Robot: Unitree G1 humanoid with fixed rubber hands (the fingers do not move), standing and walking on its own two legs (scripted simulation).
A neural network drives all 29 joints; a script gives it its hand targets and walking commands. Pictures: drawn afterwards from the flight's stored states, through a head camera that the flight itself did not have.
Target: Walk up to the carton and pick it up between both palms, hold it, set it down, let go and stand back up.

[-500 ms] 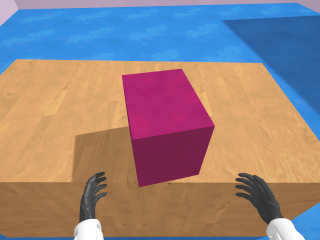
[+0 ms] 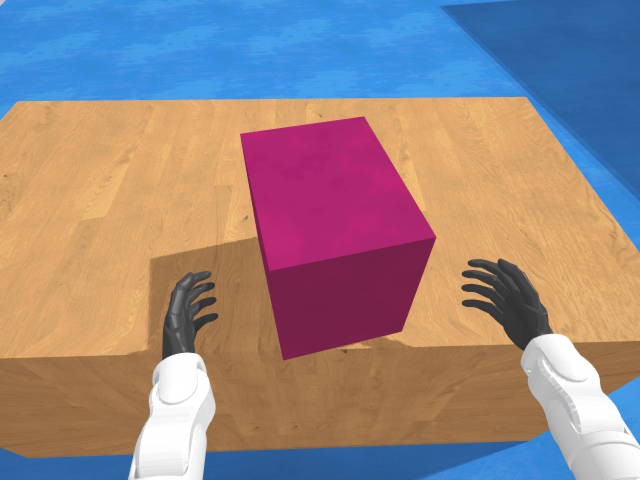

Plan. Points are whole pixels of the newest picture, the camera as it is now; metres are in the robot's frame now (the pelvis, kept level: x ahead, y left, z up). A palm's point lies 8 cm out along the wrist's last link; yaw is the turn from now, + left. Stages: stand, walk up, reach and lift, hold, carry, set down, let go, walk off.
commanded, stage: reach and lift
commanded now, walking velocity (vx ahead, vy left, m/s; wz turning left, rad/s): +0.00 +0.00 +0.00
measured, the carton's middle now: (324, 236) +0.45 +0.04 +0.01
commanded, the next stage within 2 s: none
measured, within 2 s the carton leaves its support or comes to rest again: neither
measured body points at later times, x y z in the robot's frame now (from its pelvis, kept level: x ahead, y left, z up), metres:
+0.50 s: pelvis +0.00 -0.01 +0.00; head +0.02 +0.00 +0.45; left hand +0.31 +0.21 +0.09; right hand +0.38 -0.20 +0.10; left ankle +0.00 +0.14 -0.75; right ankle +0.01 -0.08 -0.75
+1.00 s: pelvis +0.00 +0.00 +0.00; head +0.03 +0.00 +0.45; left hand +0.35 +0.23 +0.13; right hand +0.44 -0.17 +0.14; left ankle +0.00 +0.14 -0.75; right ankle +0.01 -0.08 -0.75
